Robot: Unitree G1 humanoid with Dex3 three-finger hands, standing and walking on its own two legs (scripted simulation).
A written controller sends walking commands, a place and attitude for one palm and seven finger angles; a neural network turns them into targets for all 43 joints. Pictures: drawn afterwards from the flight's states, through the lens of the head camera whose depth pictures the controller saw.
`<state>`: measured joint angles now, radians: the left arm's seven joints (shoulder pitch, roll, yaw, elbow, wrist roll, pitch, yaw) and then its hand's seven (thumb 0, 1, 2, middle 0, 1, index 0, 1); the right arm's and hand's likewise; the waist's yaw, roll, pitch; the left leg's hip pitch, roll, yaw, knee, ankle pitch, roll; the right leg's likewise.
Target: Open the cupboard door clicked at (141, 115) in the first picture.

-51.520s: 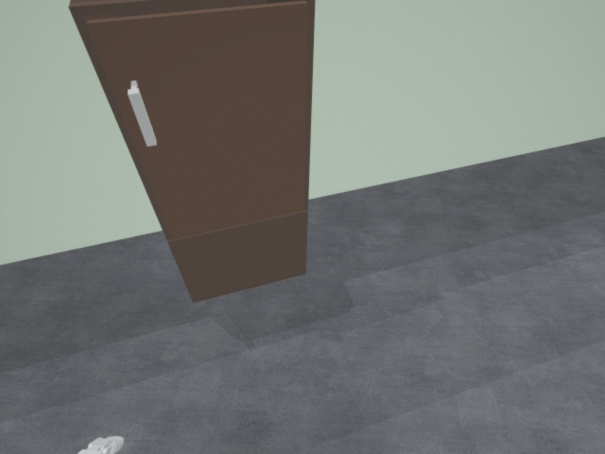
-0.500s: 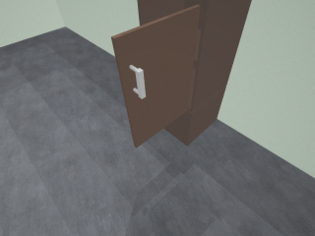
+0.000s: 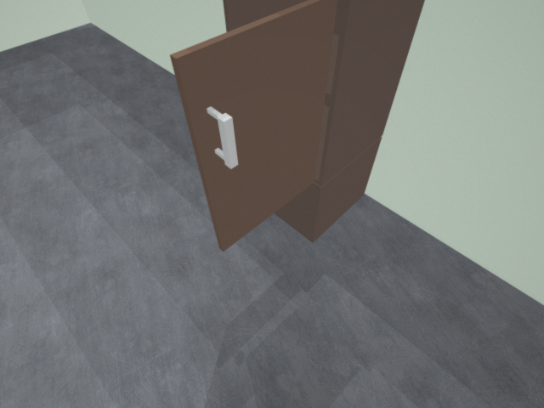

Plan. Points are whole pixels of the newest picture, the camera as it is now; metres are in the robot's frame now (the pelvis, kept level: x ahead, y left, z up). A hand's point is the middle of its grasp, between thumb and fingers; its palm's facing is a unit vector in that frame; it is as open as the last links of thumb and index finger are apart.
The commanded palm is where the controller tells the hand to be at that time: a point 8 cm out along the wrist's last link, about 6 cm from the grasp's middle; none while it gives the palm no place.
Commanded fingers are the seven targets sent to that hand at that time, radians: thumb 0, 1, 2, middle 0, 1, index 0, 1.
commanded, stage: look to check the result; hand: left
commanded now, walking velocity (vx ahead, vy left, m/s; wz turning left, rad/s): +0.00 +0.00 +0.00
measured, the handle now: (222, 137) +0.59 +0.13 +0.05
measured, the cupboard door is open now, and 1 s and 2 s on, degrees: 88 88 88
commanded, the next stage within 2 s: stand and wait in 0.30 s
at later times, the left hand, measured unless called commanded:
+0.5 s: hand out of the picture +0.06 +0.23 -0.16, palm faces +0.00 -0.95 -0.31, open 7.4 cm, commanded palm none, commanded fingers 0.00 0.90 0.90 -0.20 -0.30 -0.20 -0.30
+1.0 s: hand out of the picture +0.07 +0.24 -0.16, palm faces -0.01 -0.95 -0.32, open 7.4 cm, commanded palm none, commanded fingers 0.00 0.90 0.90 -0.20 -0.30 -0.20 -0.30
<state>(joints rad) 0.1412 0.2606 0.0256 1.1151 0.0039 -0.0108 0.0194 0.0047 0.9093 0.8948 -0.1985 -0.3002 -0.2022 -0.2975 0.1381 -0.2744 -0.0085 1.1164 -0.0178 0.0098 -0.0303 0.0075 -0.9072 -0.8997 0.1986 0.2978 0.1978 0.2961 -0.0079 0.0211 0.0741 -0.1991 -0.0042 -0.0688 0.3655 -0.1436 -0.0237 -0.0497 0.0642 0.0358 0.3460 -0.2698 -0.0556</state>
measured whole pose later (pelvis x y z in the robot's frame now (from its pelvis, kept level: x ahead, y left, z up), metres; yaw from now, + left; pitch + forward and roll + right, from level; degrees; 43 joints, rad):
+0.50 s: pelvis +0.01 +0.00 +0.00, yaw -1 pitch -1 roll +0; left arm 0.15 0.28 0.02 1.13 0.00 -0.01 0.02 0.01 0.91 0.89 -0.20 -0.30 -0.20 -0.30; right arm 0.11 -0.29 -0.01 1.12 -0.01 0.01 -0.03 0.01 -0.91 -0.90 0.20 0.30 0.20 0.30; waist 0.00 0.01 0.06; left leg -0.17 -0.01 -0.06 0.34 -0.15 -0.02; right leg -0.02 0.06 0.05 0.32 -0.27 -0.05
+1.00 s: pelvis +0.01 +0.00 +0.00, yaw -1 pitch -2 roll +1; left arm 0.15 0.28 0.02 1.13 0.00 -0.02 0.02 0.01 0.91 0.89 -0.20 -0.30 -0.20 -0.30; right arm 0.14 -0.29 0.00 1.13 -0.01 0.01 -0.03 0.01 -0.91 -0.90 0.20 0.30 0.20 0.30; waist 0.00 0.01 0.06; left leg -0.16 -0.01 -0.05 0.33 -0.14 -0.02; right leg -0.01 0.06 0.05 0.31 -0.26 -0.05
